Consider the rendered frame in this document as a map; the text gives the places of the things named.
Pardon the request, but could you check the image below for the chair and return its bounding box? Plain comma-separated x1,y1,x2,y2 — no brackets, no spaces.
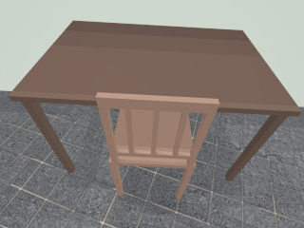
95,92,220,200

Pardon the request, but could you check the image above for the table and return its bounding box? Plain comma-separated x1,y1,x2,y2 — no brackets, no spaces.
8,20,302,181

